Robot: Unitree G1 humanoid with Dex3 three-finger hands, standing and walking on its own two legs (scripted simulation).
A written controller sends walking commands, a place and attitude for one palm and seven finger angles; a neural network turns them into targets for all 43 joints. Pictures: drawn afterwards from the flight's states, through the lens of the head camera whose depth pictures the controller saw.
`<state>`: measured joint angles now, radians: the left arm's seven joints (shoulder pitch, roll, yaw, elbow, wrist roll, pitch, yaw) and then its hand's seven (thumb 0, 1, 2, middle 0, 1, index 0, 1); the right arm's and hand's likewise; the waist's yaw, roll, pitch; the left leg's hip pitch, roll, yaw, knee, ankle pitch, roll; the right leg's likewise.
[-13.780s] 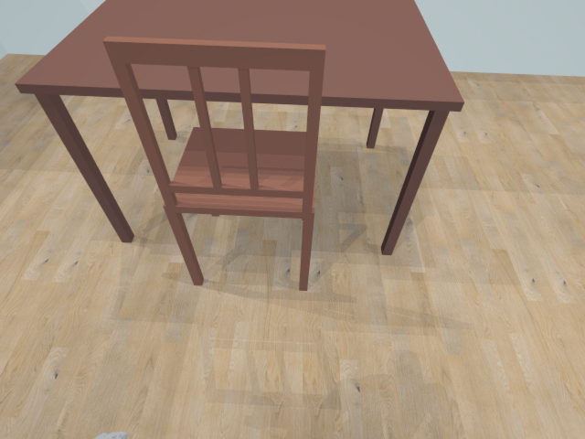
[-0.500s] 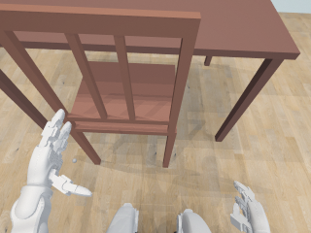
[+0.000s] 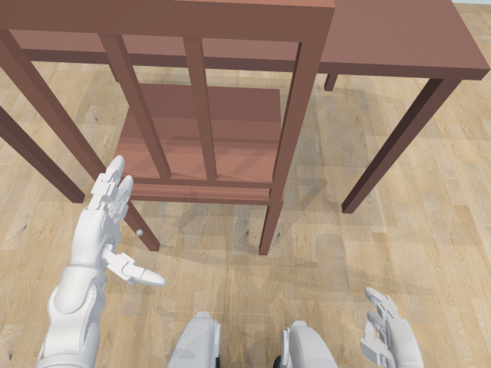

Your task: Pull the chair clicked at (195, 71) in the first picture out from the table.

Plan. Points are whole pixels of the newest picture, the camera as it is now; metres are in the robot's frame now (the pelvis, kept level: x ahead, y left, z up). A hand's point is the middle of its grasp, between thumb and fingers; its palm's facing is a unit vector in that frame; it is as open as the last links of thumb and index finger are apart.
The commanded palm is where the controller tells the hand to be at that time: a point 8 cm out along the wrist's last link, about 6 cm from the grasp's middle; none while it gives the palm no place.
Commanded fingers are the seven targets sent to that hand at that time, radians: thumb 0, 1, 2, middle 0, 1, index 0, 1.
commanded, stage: aim the fingers beside a spindle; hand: left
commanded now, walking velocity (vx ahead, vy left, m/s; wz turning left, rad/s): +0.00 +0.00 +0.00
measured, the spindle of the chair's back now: (145, 123) +0.50 +0.20 +0.06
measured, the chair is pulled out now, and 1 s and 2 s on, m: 0.00 0.00 0.00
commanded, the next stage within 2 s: push the fingers through the gap in 1.52 s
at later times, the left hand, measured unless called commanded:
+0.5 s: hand (149, 218) +0.34 +0.17 +0.02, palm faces +0.01 -1.00 -0.06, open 16.9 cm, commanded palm +0.31 +0.23 +0.02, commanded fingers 0.00 -0.50 0.30 -0.06 -0.08 -0.06 -0.08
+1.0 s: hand (151, 221) +0.34 +0.17 +0.00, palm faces -0.01 -1.00 -0.03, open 16.9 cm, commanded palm +0.31 +0.23 +0.01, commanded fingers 0.00 -0.50 0.30 -0.06 -0.08 -0.06 -0.08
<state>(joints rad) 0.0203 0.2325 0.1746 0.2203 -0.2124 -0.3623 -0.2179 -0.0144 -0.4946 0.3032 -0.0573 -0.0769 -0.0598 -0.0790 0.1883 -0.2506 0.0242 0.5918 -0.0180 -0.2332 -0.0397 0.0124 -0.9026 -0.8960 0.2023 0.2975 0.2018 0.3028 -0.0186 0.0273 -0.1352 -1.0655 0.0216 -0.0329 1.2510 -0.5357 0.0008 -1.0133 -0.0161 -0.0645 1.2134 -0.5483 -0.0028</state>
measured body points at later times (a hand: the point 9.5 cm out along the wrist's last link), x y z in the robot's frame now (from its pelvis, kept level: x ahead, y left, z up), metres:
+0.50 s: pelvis +0.00 -0.01 -0.01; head +0.11 -0.01 +0.42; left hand +0.33 +0.23 +0.02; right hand +0.16 -0.26 -0.12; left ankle +0.03 +0.12 -0.63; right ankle +0.02 -0.12 -0.63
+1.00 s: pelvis -0.01 -0.01 -0.02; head +0.11 +0.00 +0.42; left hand +0.33 +0.23 +0.01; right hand +0.15 -0.26 -0.12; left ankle +0.03 +0.12 -0.63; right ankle +0.02 -0.12 -0.63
